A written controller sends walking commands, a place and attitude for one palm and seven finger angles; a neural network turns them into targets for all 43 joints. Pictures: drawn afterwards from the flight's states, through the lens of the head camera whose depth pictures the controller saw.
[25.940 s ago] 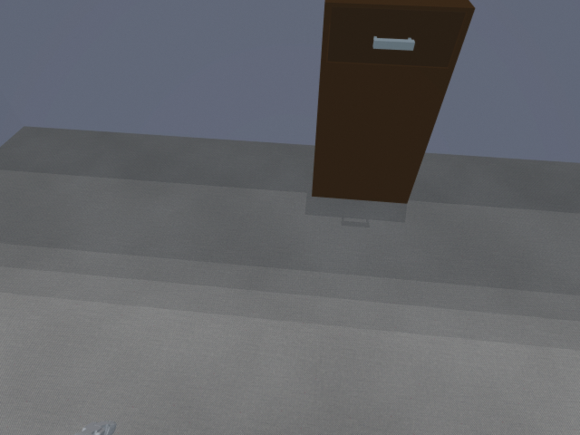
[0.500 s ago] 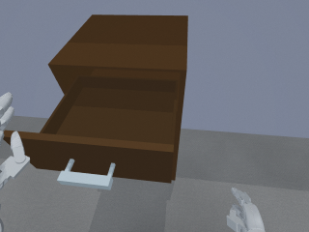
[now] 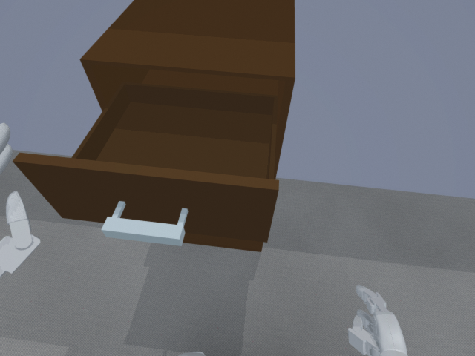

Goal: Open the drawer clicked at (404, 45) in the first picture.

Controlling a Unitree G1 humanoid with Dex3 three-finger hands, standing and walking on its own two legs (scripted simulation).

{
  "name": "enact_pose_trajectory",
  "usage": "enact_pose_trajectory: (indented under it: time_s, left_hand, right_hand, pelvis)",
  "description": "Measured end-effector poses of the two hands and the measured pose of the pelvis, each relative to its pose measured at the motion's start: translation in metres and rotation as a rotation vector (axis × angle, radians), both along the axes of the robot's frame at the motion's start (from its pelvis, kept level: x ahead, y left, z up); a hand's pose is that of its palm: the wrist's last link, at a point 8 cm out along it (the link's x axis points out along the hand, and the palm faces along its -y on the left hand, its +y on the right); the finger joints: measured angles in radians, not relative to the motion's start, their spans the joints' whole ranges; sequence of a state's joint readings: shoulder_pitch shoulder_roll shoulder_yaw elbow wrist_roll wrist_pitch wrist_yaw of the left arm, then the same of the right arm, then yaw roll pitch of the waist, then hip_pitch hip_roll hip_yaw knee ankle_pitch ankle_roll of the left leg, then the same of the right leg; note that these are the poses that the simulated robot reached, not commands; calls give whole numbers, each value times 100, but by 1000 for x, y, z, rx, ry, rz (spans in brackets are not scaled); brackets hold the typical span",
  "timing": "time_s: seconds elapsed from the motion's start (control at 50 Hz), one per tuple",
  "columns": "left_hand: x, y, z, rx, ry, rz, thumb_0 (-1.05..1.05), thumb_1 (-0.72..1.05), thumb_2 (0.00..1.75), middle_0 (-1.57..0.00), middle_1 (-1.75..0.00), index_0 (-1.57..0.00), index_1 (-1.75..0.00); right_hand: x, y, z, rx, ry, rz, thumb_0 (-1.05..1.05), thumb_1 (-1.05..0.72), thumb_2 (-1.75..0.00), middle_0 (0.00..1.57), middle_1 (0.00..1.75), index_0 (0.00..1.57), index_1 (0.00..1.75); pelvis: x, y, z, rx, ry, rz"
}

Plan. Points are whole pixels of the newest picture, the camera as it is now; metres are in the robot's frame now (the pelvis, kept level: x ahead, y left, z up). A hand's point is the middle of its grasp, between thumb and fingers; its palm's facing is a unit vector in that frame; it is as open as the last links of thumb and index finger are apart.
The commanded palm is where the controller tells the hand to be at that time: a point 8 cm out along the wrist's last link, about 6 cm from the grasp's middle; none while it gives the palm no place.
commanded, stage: step back with the hand held close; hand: left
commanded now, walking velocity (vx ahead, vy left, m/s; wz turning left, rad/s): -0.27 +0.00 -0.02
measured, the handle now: (148, 220) +0.33 +0.18 +0.03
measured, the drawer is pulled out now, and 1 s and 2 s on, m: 0.30 0.30 0.30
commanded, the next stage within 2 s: stop stepping back and stand still in 0.56 s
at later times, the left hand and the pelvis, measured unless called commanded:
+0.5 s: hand out of the picture +0.13 +0.23 +0.20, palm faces +0.34 -0.80 -0.50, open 7.4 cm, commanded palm +0.06 +0.29 +0.22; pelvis -0.07 +0.00 +0.00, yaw +1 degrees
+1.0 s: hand out of the picture +0.01 +0.22 +0.20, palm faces +0.37 -0.81 -0.45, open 7.4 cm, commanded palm -0.06 +0.27 +0.22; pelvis -0.18 -0.02 +0.00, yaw +1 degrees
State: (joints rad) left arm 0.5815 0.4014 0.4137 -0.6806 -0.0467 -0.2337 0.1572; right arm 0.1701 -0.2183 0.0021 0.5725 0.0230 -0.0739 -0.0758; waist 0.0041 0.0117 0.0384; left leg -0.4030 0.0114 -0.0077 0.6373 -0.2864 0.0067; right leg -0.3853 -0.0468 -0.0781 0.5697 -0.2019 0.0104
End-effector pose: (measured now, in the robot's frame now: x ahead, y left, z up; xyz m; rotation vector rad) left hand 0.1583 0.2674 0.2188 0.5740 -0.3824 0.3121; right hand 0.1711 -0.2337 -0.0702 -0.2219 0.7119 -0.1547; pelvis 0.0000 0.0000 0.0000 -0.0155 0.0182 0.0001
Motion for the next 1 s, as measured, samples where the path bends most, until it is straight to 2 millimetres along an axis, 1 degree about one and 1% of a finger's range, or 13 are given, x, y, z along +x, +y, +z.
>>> enact_pose_trajectory:
  time_s: [0.1, 0.18, 0.3, 0.36, 0.4, 0.48, 0.58, 0.64, 0.72, 0.78, 0.82, 0.92, 1.0]
  left_hand:
    - [-6, 11, -2, 1, -24, -8, 1, 89, 90, -21, -31, -21, -31]
    - [-12, 15, 4, 49, -38, -1, 1, 89, 90, -21, -31, -21, -31]
    - [-22, -1, 3, 50, -20, -47, 1, 89, 90, -21, -31, -21, -31]
    - [-33, -13, 1, 41, -2, -92, 1, 89, 90, -21, -31, -21, -31]
    - [-42, -14, 2, 37, 3, -107, 1, 89, 90, -21, -31, -21, -31]
    - [-58, 0, 1, 38, 1, -76, 1, 89, 89, -21, -31, -21, -31]
    - [-81, 15, -4, 25, 4, -28, 1, 89, 90, -21, -31, -21, -31]
    - [-98, 9, 0, 0, -4, -29, 1, 89, 90, -21, -31, -21, -31]
    - [-124, -10, 7, 8, -31, -63, 1, 89, 90, -21, -31, -21, -31]
    - [-143, -25, 8, 61, -41, -83, 1, 89, 90, -21, -31, -21, -30]
    - [-153, -31, 8, 48, -28, -94, 1, 89, 90, -21, -31, -21, -31]
    - [-173, -22, 3, -2, 12, -42, 1, 89, 90, -21, -31, -21, -31]
    - [-187, -10, -7, -23, 20, -7, 1, 89, 90, -21, -31, -21, -31]
  right_hand:
    - [-18, 2, 2, -29, 9, -23, 1, -91, -90, 20, 30, 20, 30]
    - [-28, 9, 4, -12, -2, -11, 1, -91, -90, 20, 30, 20, 30]
    - [-36, 13, -3, 25, 1, 46, 1, -91, -90, 20, 30, 20, 30]
    - [-43, 8, -3, 37, -9, 38, 1, -91, -90, 20, 30, 20, 30]
    - [-49, 4, -2, 28, 0, 17, 1, -91, -90, 20, 30, 20, 30]
    - [-63, 0, 4, -23, 22, -10, 1, -91, -90, 20, 30, 20, 30]
    - [-81, 5, 11, -41, 7, 15, 1, -91, -90, 20, 30, 20, 30]
    - [-97, 10, 15, -14, -10, 41, 1, -91, -90, 20, 30, 20, 30]
    - [-119, 10, 14, 23, -36, 74, 1, -91, -90, 20, 30, 20, 30]
    - [-137, 3, 5, 50, -56, 79, 1, -90, -90, 20, 30, 20, 30]
    - [-155, -5, 0, 52, -26, 55, 1, -90, -90, 20, 30, 20, 30]
    - [-205, -26, 3, 16, 63, -53, 1, -91, -90, 20, 30, 20, 30]
    - [-232, -39, 2, -49, 72, -79, 1, -91, -90, 20, 30, 20, 30]
  pelvis:
    - [-10, 8, -1, -5, -9, -6]
    - [-15, 7, -1, -6, 7, 4]
    - [-37, -3, -1, -16, 14, -14]
    - [-47, -6, -2, -19, 8, -6]
    - [-52, -4, -1, -7, 5, -1]
    - [-62, 3, 0, 1, 14, 15]
    - [-89, 2, 3, 5, 15, 13]
    - [-105, -2, 7, -17, 12, 0]
    - [-130, -12, 6, -24, 12, -22]
    - [-151, -23, -4, -4, 8, -32]
    - [-163, -23, -3, -19, -12, -18]
    - [-173, -22, 8, 10, -16, -7]
    - [-185, -16, 3, -6, -15, 17]
